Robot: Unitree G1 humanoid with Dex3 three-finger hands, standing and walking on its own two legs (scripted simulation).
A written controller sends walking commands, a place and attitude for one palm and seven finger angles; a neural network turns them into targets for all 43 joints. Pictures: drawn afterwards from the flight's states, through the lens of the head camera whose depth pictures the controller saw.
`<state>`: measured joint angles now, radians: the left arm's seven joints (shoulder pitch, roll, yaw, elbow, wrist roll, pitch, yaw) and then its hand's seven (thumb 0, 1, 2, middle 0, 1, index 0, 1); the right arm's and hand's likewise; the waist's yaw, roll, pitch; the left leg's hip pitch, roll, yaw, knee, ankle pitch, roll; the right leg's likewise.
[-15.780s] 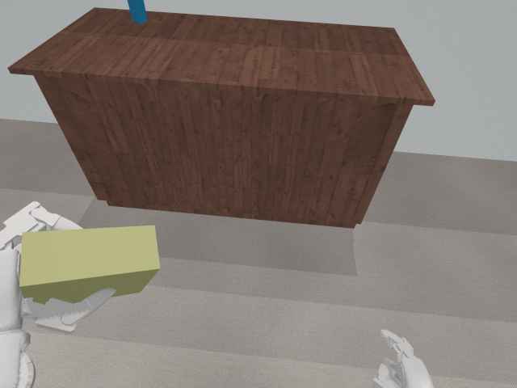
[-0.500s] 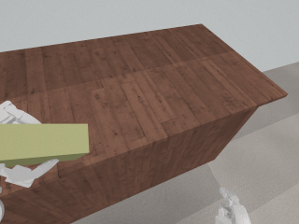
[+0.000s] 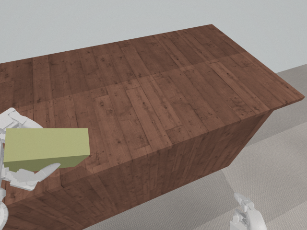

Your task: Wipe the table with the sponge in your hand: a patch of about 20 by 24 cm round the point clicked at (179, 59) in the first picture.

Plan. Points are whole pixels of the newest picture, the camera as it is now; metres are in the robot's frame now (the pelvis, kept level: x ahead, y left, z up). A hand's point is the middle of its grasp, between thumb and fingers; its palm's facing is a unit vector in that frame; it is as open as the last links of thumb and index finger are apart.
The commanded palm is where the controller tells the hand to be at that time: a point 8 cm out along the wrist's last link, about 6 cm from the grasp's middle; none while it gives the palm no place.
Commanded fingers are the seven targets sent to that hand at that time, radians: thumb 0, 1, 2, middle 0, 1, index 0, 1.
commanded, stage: come to a stop and stand still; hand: left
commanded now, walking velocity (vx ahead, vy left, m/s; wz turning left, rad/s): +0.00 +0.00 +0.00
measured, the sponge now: (59, 150) +0.24 +0.22 +0.14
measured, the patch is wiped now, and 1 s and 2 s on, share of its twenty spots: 0.00 0.00 0.00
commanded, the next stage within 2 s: look again from close up in 0.70 s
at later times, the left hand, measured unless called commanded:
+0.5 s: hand out of the picture +0.21 +0.32 +0.16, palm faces +0.44 -0.84 -0.31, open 9.7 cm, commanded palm +0.16 +0.34 +0.18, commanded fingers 0.00 0.10 1.30 -1.20 -1.60 -1.20 -1.60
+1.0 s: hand out of the picture +0.21 +0.31 +0.16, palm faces +0.38 -0.86 -0.35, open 9.7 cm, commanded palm +0.16 +0.34 +0.18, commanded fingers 0.00 0.10 1.30 -1.20 -1.60 -1.20 -1.60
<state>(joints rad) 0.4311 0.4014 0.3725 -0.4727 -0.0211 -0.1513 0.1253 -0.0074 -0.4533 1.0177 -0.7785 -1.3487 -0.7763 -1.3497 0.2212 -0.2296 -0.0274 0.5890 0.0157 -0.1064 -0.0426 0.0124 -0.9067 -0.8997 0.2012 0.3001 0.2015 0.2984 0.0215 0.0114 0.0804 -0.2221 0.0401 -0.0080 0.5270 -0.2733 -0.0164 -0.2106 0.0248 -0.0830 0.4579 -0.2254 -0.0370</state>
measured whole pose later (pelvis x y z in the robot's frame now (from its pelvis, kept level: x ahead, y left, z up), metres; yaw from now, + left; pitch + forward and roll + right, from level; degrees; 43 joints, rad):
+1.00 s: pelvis -0.01 +0.07 +0.00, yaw -2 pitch -2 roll -2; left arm 0.40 0.35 0.35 -0.44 -0.01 -0.22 0.11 -0.01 -0.45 1.02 -0.78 -1.35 -0.77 -1.35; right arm 0.21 -0.19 0.02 0.58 0.01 -0.13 -0.01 0.01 -0.90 -0.90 0.20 0.30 0.20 0.30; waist 0.04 -0.03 0.08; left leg -0.19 -0.03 0.06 0.47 -0.25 0.07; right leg -0.18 -0.04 -0.02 0.38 -0.16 0.05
